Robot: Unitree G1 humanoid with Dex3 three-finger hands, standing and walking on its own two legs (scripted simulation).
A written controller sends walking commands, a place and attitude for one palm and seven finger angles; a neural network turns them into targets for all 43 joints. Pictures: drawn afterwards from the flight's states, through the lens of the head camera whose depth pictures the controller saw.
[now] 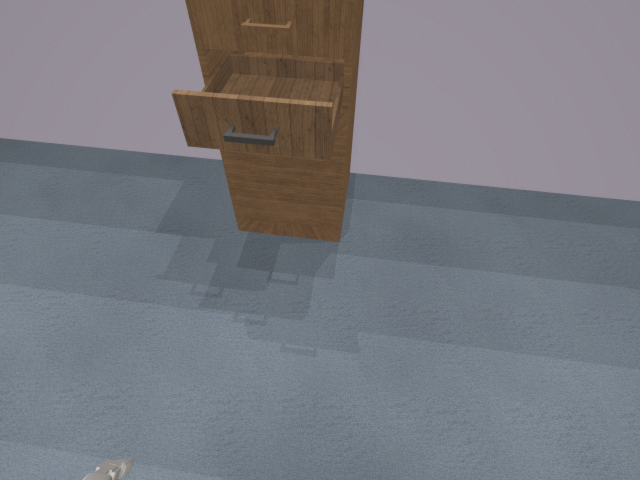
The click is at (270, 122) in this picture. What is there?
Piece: drawer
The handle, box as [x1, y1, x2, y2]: [223, 124, 276, 145]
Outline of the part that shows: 223,135 224,140 226,141 273,145 276,129 273,128 269,136 234,133 233,131 235,127 231,124 229,129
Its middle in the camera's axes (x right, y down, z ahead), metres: -0.17 -0.26 +0.95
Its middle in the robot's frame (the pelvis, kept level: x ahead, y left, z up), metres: +0.87 +0.22 -0.08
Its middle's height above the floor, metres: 0.69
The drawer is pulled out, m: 0.24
